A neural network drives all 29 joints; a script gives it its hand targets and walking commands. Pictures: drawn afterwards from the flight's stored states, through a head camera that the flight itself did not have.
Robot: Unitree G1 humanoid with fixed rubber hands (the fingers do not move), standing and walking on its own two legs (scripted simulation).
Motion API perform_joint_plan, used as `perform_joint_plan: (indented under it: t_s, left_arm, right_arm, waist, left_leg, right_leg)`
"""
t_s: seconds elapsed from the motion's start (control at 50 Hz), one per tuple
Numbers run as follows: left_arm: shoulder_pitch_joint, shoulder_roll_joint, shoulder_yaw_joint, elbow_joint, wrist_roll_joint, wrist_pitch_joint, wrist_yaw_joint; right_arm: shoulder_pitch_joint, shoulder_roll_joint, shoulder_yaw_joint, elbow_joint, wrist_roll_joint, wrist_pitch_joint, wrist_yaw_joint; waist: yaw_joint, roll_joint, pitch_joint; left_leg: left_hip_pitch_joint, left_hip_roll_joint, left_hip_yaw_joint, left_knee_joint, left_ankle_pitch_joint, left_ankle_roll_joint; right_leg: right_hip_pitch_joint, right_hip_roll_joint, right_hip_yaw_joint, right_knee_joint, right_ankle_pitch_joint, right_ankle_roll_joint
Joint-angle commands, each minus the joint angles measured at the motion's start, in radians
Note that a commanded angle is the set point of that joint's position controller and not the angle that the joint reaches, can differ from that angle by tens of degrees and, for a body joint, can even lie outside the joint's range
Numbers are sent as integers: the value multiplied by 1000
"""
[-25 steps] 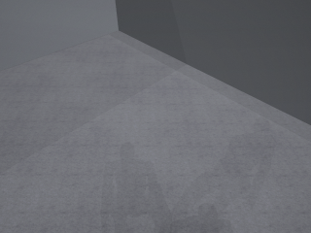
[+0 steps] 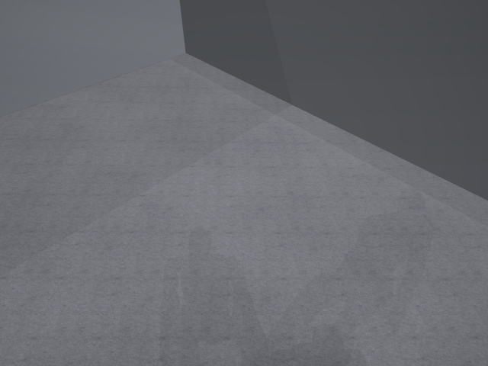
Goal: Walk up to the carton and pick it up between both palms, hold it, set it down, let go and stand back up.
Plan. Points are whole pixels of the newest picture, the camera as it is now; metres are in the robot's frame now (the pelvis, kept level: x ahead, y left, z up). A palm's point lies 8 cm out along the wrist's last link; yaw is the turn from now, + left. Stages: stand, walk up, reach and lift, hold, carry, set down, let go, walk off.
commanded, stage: stand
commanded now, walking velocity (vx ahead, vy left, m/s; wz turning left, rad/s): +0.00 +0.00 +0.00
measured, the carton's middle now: out of the picture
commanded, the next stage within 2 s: walk up in 0.68 s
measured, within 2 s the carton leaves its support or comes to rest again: neither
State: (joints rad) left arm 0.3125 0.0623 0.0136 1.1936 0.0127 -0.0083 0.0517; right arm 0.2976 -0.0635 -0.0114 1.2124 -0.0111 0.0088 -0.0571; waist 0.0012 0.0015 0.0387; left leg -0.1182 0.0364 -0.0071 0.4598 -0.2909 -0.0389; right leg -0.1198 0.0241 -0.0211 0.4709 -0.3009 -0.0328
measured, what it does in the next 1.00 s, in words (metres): stands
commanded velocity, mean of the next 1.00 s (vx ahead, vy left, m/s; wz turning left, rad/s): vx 0.00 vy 0.00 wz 0.00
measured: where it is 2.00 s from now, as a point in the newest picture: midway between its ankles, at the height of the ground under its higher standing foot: outside the picture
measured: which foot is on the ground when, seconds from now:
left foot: down 0.00-0.92, up 0.94-1.00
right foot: down 0.00-1.00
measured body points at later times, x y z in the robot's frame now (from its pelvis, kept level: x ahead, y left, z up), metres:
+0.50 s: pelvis +0.01 -0.01 +0.00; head +0.01 -0.02 +0.45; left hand -0.03 +0.18 -0.16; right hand -0.03 -0.20 -0.17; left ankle -0.02 +0.14 -0.74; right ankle -0.03 -0.10 -0.74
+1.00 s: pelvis +0.00 -0.02 -0.01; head +0.03 -0.02 +0.44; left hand +0.01 +0.20 -0.17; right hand +0.02 -0.25 -0.17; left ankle -0.03 +0.12 -0.70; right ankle -0.03 -0.10 -0.74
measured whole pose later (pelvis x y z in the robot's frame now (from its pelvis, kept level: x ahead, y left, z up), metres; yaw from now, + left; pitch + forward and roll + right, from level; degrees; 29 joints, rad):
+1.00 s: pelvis +0.00 -0.02 -0.01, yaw -3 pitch -2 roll +0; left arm 0.24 0.12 0.06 1.06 0.04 0.01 0.06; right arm 0.18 -0.15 -0.05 1.12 -0.01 0.04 -0.09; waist 0.04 0.00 0.13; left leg -0.33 0.03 0.00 0.92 -0.51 0.02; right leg -0.19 0.07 0.01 0.57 -0.33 -0.05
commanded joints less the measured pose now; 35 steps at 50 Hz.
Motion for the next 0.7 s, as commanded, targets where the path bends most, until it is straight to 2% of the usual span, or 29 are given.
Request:
perform_joint_plan:
  t_s: [0.0,0.04,0.06,0.1,0.12,0.14,0.16,0.2,0.22,0.24,0.28,0.36,0.38,0.4,0.44,0.46,0.48,0.5,0.52,0.56,0.58,0.62,0.66,0.68]
  left_arm:
    - [74,87,15,-19,1,-10,1]
    - [88,55,10,-14,1,-8,3]
    - [117,72,12,-14,2,-9,4]
    - [93,78,9,-17,3,-9,3]
    - [93,86,15,-28,0,-11,-1]
    - [108,97,18,-25,0,-12,-3]
    - [93,79,14,-24,0,-10,0]
    - [110,84,16,-30,0,-14,-1]
    - [112,75,11,-28,0,-16,2]
    - [104,82,12,-29,2,-16,4]
    - [121,61,6,-28,0,-17,4]
    - [109,75,12,-31,-1,-15,2]
    - [118,68,13,-32,-2,-13,2]
    - [123,76,13,-36,-2,-15,4]
    - [119,70,16,-40,2,-16,2]
    - [103,78,14,-44,2,-19,2]
    - [117,76,14,-42,-1,-18,2]
    - [112,68,9,-40,-1,-20,3]
    - [119,62,8,-34,-2,-18,2]
    - [112,63,12,-44,-6,-21,1]
    - [95,74,12,-44,-3,-23,3]
    - [114,66,12,-41,-3,-23,1]
    - [104,89,17,-42,-2,-24,2]
    - [123,100,19,-40,-2,-20,0]
  right_arm:
    - [84,-74,-7,-9,-2,-7,-4]
    - [101,-81,-11,-11,2,-8,-4]
    - [89,-79,-9,-4,3,-8,-4]
    - [89,-80,-7,-9,3,-8,-3]
    - [84,-79,-7,-11,0,-8,-4]
    - [82,-64,-2,-9,1,-7,0]
    - [94,-65,-4,-10,-2,-11,-4]
    - [92,-83,-10,-7,3,-6,-6]
    - [97,-71,-9,-6,1,-2,-5]
    - [99,-56,-6,-3,0,-1,-5]
    - [95,-83,-12,-7,2,-2,-3]
    - [90,-51,-5,-1,2,-10,-2]
    - [94,-79,-8,-7,1,-11,-1]
    - [88,-83,-11,-4,0,-10,-1]
    - [86,-78,-10,-5,0,-5,-1]
    - [102,-66,-11,-1,2,-5,-2]
    - [93,-73,-7,3,4,-4,-1]
    - [107,-87,-12,2,5,-1,-4]
    - [108,-91,-15,4,3,-7,-5]
    - [91,-80,-11,4,1,-5,-5]
    - [94,-71,-12,-6,3,-7,0]
    - [94,-70,-11,-3,4,-5,-4]
    - [94,-75,-12,-2,3,-4,-6]
    - [86,-82,-9,-1,4,-5,-3]
  waist:
    - [0,-13,103]
    - [-4,-22,112]
    - [11,-4,120]
    - [-4,2,128]
    - [11,30,102]
    - [11,8,94]
    - [-2,-4,108]
    - [8,-8,103]
    - [2,-11,114]
    - [-4,23,122]
    - [-4,-1,95]
    - [4,-4,102]
    - [1,-25,106]
    - [11,23,119]
    - [5,-5,86]
    - [-4,11,97]
    - [5,-6,97]
    - [-7,-17,123]
    - [-4,-43,89]
    - [7,24,94]
    - [-8,7,79]
    - [6,-2,96]
    - [3,9,95]
    - [15,13,111]
  left_leg:
    - [-65,54,-26,-83,187,46]
    - [-68,57,-33,-82,181,41]
    - [-84,56,-36,-88,176,43]
    - [-74,56,-35,-92,170,43]
    - [-67,53,-27,-84,176,47]
    - [-73,53,-32,-83,165,43]
    - [-68,52,-31,-79,173,40]
    - [-71,52,-30,-80,170,39]
    - [-68,52,-22,-77,168,37]
    - [-70,53,-21,-83,173,34]
    - [-53,54,-26,-73,180,35]
    - [-79,58,-26,-76,183,36]
    - [-69,58,-19,-76,196,29]
    - [-76,60,-22,-78,190,34]
    - [-64,56,-20,-69,187,30]
    - [-61,59,-18,-75,189,28]
    - [-55,56,-17,-68,184,31]
    - [-48,63,-22,-75,186,27]
    - [-32,65,-22,-68,204,29]
    - [-46,59,-17,-69,204,25]
    - [-43,62,-19,-80,198,26]
    - [-47,62,-16,-71,193,20]
    - [-76,61,-16,-80,171,28]
    - [-84,62,-10,-81,184,19]
  right_leg:
    - [-60,-104,87,-123,242,-22]
    - [-54,-101,89,-126,237,-25]
    - [-42,-102,86,-128,248,-23]
    - [-69,-108,96,-132,234,-30]
    - [-49,-108,99,-132,227,-27]
    - [-50,-101,98,-138,210,-29]
    - [-53,-101,104,-133,207,-29]
    - [-46,-98,102,-138,231,-28]
    - [-67,-105,103,-132,250,-28]
    - [-65,-108,100,-133,249,-26]
    - [-64,-102,95,-132,275,-26]
    - [-39,-101,87,-123,319,-36]
    - [-45,-105,97,-120,310,-35]
    - [-47,-112,102,-125,321,-36]
    - [-36,-102,93,-122,333,-38]
    - [-46,-114,103,-118,326,-40]
    - [-58,-100,99,-136,291,-33]
    - [-73,-109,99,-136,315,-37]
    - [-67,-98,93,-127,324,-34]
    - [-48,-104,104,-127,322,-39]
    - [-46,-106,101,-125,347,-42]
    - [-48,-103,102,-128,323,-43]
    - [-16,-109,111,-129,331,-41]
    - [-29,-103,108,-138,313,-41]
